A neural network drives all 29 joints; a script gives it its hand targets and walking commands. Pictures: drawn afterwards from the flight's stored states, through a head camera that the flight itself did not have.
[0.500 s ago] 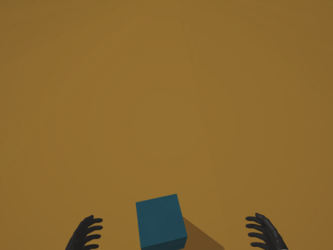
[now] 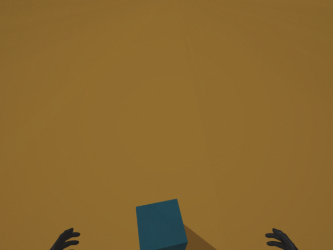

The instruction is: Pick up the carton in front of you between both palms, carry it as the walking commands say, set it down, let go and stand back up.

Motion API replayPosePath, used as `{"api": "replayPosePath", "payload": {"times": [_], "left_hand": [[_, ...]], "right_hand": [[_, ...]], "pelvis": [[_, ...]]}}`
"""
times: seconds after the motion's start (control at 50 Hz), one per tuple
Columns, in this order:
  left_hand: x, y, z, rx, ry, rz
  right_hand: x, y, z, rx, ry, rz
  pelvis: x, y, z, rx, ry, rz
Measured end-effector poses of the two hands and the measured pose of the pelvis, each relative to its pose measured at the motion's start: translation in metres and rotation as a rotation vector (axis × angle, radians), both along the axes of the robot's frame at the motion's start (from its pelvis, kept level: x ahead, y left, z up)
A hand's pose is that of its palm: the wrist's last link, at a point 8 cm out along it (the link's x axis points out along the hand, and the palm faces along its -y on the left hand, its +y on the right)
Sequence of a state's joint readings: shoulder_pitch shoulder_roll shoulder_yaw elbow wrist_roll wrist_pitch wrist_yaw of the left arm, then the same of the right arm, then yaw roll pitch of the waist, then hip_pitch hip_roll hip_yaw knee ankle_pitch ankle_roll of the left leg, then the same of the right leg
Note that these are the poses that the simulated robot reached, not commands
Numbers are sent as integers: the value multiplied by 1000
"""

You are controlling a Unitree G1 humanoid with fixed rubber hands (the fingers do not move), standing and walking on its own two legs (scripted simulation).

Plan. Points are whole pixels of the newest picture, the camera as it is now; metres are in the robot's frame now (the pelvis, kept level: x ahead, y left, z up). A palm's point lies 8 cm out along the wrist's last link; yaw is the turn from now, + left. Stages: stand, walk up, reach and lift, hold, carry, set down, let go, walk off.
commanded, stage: stand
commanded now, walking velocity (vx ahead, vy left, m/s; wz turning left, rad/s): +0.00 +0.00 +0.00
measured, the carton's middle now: (160, 231) +0.37 +0.03 -0.65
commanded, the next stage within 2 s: none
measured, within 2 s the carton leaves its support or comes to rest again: neither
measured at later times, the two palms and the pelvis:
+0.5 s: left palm out of the picture +0.13 +0.30 -0.10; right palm out of the picture +0.12 -0.28 -0.08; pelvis +0.01 +0.02 +0.01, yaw -1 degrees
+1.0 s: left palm out of the picture +0.09 +0.31 -0.10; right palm out of the picture +0.08 -0.30 -0.08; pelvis -0.01 +0.01 +0.01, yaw -1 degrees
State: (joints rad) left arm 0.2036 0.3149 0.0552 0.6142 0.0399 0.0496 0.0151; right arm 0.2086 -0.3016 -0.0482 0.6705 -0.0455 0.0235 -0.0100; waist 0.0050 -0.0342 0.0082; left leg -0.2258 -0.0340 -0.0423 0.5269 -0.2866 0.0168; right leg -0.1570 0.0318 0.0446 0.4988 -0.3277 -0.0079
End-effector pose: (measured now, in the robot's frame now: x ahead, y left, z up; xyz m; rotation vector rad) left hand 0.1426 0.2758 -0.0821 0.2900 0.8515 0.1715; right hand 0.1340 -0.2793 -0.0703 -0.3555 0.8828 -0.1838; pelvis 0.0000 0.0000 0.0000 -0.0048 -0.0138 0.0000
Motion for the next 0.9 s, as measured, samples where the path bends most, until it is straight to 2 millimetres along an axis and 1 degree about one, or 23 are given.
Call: {"api": "replayPosePath", "payload": {"times": [0.06,0.12,0.26,0.42,0.6,0.9], "left_hand": [[-5,8,-6,6,33,3],[-7,12,-11,10,59,0],[-6,17,-15,15,94,-12],[-10,25,-15,28,125,-11],[-23,31,-16,41,167,-5],[-48,36,-19,49,228,3]], "right_hand": [[-2,-7,2,-27,15,-14],[-1,-9,3,-39,23,-22],[-2,-3,-1,-34,45,-34],[-10,-1,-8,-23,82,-51],[-24,-6,-10,-26,121,-69],[-45,-14,-12,-32,170,-83]], "pelvis": [[3,3,1,-1,6,-4],[5,6,1,-2,8,-7],[9,11,3,-2,4,-14],[10,15,5,1,-6,-18],[6,16,7,2,-17,-20],[-5,15,10,2,-27,-23]]}}
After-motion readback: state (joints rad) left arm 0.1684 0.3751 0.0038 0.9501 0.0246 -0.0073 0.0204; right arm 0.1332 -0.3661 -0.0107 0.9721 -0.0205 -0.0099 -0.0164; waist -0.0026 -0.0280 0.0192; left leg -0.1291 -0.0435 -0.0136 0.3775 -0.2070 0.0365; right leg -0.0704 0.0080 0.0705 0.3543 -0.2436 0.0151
